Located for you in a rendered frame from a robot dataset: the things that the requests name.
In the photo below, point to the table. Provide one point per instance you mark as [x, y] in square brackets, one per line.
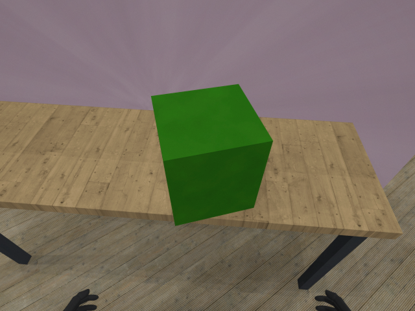
[108, 162]

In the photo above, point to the left robot hand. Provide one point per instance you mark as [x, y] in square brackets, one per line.
[80, 298]

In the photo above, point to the right robot hand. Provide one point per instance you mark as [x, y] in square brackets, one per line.
[332, 299]

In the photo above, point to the carton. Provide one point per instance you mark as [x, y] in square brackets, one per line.
[214, 148]

